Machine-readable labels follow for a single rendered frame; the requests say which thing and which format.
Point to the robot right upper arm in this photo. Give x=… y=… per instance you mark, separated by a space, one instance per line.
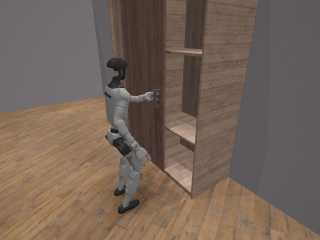
x=123 y=98

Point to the left robot foot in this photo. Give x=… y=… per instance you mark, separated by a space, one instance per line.
x=118 y=192

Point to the wardrobe door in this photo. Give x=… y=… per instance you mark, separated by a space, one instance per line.
x=144 y=46
x=118 y=33

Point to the robot left shin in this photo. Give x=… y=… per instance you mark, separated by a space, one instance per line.
x=123 y=174

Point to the handle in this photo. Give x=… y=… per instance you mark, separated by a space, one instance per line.
x=155 y=98

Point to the right robot forearm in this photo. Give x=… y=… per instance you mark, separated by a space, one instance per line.
x=124 y=132

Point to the left robot forearm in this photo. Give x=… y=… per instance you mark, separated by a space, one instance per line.
x=137 y=99

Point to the robot right hand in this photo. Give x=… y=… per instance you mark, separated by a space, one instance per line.
x=140 y=154

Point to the robot left hand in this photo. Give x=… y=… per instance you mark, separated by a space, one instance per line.
x=148 y=96

